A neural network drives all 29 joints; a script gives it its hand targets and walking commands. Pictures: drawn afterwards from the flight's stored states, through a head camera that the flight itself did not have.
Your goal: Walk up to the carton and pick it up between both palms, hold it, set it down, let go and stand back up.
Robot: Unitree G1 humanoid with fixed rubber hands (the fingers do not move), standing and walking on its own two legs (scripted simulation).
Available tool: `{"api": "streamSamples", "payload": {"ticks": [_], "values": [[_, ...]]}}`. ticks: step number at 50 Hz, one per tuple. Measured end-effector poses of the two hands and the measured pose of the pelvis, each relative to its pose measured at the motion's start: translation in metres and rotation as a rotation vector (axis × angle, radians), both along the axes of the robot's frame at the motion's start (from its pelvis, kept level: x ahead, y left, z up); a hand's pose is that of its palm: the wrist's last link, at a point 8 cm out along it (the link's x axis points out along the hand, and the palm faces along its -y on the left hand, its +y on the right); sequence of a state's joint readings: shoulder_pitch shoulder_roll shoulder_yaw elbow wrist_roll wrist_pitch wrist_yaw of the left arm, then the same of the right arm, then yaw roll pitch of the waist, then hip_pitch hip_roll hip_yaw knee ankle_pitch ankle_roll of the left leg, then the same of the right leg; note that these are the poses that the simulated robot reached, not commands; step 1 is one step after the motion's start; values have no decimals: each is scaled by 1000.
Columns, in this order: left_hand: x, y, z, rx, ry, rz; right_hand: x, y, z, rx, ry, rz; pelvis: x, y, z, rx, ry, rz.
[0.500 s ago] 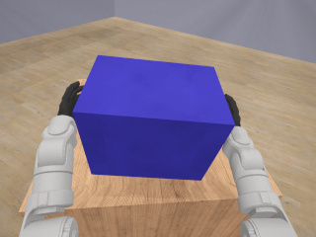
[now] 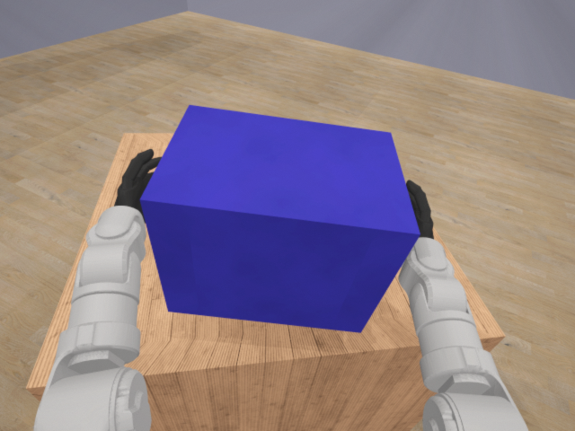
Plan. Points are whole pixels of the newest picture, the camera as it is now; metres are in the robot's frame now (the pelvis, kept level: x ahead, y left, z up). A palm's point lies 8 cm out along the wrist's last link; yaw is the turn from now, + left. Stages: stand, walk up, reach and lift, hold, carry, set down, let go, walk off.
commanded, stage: set down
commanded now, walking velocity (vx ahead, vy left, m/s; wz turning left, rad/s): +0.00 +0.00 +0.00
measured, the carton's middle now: (278, 223) +0.41 -0.02 +0.11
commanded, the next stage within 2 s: none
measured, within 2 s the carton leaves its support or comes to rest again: neither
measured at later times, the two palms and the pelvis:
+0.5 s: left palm (140, 205) +0.42 +0.18 +0.14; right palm (405, 243) +0.36 -0.22 +0.11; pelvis +0.01 +0.00 +0.00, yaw +1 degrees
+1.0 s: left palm (146, 211) +0.44 +0.17 +0.12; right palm (401, 253) +0.36 -0.22 +0.09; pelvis +0.01 +0.00 +0.00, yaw +0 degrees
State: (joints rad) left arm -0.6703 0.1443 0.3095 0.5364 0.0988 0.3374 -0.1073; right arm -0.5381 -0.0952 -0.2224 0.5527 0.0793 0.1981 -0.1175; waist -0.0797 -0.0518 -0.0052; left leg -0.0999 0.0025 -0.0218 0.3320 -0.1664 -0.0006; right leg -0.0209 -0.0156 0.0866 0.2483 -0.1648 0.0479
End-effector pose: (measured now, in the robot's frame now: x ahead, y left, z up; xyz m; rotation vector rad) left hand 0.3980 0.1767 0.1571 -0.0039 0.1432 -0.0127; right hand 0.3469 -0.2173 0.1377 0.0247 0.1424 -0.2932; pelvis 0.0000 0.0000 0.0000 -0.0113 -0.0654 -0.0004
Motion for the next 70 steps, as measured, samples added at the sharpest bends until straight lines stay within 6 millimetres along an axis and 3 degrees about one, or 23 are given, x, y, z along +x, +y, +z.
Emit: {"api": "streamSamples", "payload": {"ticks": [9, 24, 41, 52, 70], "values": [[8, 2, 4, 12, -8, 14, 14, 1, 6, -22, -8, 16, 5, -6, 0, 0, 7, 11], [22, -1, -16, 34, 38, -22, 13, 1, -27, 12, 37, -22, 14, -2, 1, 1, 10, 11], [36, -5, -24, 34, 59, -58, 11, 0, -34, -17, 62, -57, 12, 3, 1, 1, 36, 4], [39, -3, -44, 45, 101, -66, 11, 2, -52, -3, 99, -66, 11, 3, 1, 0, 79, 6], [56, -9, -55, 70, 114, -99, 15, 0, -66, -17, 117, -92, 16, 6, 0, -2, 144, 12]]}}
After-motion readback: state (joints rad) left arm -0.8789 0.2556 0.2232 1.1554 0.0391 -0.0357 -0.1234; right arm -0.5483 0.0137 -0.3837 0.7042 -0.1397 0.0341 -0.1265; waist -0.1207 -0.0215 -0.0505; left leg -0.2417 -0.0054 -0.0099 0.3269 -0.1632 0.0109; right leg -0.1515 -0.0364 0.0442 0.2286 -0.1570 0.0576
